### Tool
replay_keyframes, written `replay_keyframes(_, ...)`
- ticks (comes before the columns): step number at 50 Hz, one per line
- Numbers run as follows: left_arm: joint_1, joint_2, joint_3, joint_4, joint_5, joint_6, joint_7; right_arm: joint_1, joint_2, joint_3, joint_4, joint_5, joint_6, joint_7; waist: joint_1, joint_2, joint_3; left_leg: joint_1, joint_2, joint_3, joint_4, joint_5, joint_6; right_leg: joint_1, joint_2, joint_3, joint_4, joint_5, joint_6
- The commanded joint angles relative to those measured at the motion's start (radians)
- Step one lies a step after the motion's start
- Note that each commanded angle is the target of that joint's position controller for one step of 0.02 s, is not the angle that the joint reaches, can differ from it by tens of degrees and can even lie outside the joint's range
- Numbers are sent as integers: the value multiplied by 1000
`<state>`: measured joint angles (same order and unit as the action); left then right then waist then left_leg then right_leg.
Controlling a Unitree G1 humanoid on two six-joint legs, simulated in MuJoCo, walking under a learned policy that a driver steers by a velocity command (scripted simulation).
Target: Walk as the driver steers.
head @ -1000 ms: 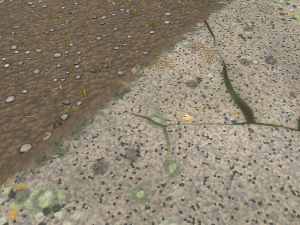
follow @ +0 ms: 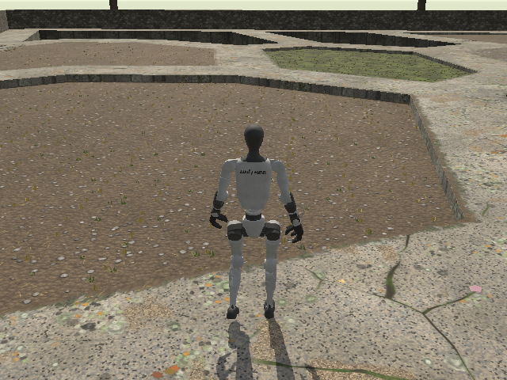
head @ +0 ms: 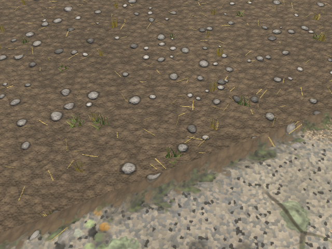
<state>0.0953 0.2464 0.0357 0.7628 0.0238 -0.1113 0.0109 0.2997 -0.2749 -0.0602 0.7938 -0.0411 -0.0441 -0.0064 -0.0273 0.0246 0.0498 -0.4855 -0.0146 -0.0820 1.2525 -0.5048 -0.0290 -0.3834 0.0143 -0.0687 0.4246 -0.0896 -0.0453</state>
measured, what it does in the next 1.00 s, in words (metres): walks ahead: left foot, then right foot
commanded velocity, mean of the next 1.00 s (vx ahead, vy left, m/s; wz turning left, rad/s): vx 0.06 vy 0.00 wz -0.05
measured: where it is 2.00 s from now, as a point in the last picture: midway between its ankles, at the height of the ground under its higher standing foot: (190, 224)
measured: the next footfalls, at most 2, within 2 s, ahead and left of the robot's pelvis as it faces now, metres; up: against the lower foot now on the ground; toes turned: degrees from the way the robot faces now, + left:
left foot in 0.30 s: +0.12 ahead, +0.17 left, +0.00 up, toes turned +12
right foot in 0.78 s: +0.18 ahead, -0.09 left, +0.00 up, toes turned -5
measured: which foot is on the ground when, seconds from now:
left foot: up 0.00-0.28, down 0.30-0.80, up 0.82-1.00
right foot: down 0.00-0.32, up 0.34-0.76, down 0.78-1.00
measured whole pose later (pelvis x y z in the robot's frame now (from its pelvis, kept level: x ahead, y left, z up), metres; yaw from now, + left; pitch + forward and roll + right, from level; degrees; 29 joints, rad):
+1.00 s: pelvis +0.14 -0.01 +0.02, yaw -8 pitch +1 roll +1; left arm 0.24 0.30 0.08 0.70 0.03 -0.11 -0.03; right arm 0.13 -0.32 -0.07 0.66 -0.06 -0.07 -0.05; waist -0.02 -0.01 0.04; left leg -0.43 0.02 -0.01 0.99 -0.47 -0.05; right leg -0.19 0.05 0.04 0.31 -0.14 -0.08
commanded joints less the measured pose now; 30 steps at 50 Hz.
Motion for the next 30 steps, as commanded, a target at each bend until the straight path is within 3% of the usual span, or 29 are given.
replay_keyframes(1,-26,78,26,-76,14,-47,21,118,40,35,-33,-53,-37,64,-24,-89,-186,13,103,29,-13,29,-21,122,-277,156,-219,457,-283)
replay_keyframes(2,-66,115,41,-92,13,-54,23,112,6,28,-31,-37,-35,79,-33,-70,-177,48,108,59,-89,80,-20,89,-244,89,-238,388,-264)
replay_keyframes(3,-78,148,54,-101,9,-55,26,88,-23,22,-39,-30,-32,88,-34,-65,-162,91,114,87,-174,124,-19,55,-230,37,-256,369,-245)
replay_keyframes(5,-26,185,75,-93,13,-47,34,2,-30,34,-72,-34,-16,98,-3,-74,-133,71,136,93,-306,161,-14,116,-272,33,-270,376,-245)
replay_keyframes(7,10,195,89,-96,28,-45,35,-31,-32,46,-93,-19,-8,96,17,-68,-120,17,160,59,-405,192,6,225,-337,58,-267,383,-261)
replay_keyframes(9,17,193,97,-109,35,-44,34,-39,-51,45,-96,-13,-6,89,29,-79,-118,-4,163,56,-474,221,24,304,-368,57,-271,335,-265)
replay_keyframes(11,23,185,98,-121,32,-36,39,-69,-75,33,-102,-12,-8,81,43,-91,-118,15,143,74,-527,224,41,343,-365,41,-264,238,-239)
replay_keyframes(13,9,185,96,-127,22,-20,40,-93,-92,20,-108,1,-20,76,34,-87,-116,71,109,94,-647,290,67,351,-337,17,-223,117,-189)
replay_keyframes(14,-14,174,87,-121,14,-9,35,-103,-95,14,-109,16,-32,76,18,-77,-116,155,77,104,-757,397,93,305,-310,8,-179,60,-154)
replay_keyframes(15,-25,137,66,-110,5,2,22,-90,-102,5,-103,35,-49,79,-4,-55,-136,290,49,101,-856,542,125,231,-272,-6,-127,53,-110)
replay_keyframes(16,-33,40,23,-95,3,11,-4,-42,-104,0,-100,48,-66,85,-45,-4,-197,492,109,33,-903,798,175,122,-200,-68,-35,42,-18)
replay_keyframes(17,164,-92,-19,-104,1,14,-27,-7,-168,2,-119,81,-76,76,48,207,-356,734,397,-286,-869,1278,393,-24,-95,-117,112,-358,92)
replay_keyframes(18,151,24,10,-79,-5,0,-32,4,-158,-6,-115,43,-90,69,-4,95,-235,659,424,-322,-838,1124,391,-145,-94,4,206,-518,120)
replay_keyframes(19,77,73,24,-81,5,1,-33,-17,-191,-24,-101,33,-97,55,-19,91,-182,601,351,-216,-829,1008,321,-186,-109,25,256,-509,131)
replay_keyframes(20,81,97,35,-63,10,6,-33,-63,-168,-18,-112,46,-93,54,1,90,-184,557,303,-141,-821,967,266,-161,-118,18,301,-487,155)
replay_keyframes(21,117,100,38,-39,8,14,-37,-111,-141,-7,-126,60,-87,54,23,99,-180,473,293,-97,-826,979,249,-97,-125,31,338,-465,171)
replay_keyframes(22,159,95,35,-21,2,22,-44,-144,-155,-15,-134,52,-79,50,43,102,-142,321,288,-52,-875,834,240,2,-123,25,417,-397,164)
replay_keyframes(23,192,102,38,-7,1,22,-50,-177,-167,-22,-150,43,-72,43,53,112,-102,211,274,-27,-939,562,242,49,-109,7,466,-318,147)
replay_keyframes(25,139,115,46,-37,6,13,-47,-214,-174,-28,-178,28,-71,10,31,105,-54,193,291,-48,-993,296,275,-8,-101,11,495,-252,103)
replay_keyframes(28,74,82,27,-80,4,13,-31,-91,-167,-38,-130,16,-83,-32,-28,83,-42,418,396,-117,-1034,374,349,-170,-136,66,441,-324,59)
replay_keyframes(30,82,71,19,-84,18,27,-30,-97,-152,-40,-131,13,-86,-45,-32,66,-48,487,396,-65,-1042,463,345,-166,-137,55,377,-319,47)
Velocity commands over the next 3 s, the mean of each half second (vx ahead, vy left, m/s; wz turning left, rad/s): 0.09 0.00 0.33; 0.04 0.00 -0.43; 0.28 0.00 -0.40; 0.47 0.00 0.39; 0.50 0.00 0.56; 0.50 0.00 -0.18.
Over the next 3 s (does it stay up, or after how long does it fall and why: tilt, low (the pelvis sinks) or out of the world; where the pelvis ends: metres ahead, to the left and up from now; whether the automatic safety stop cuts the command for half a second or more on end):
stays up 1.04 -0.10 -0.19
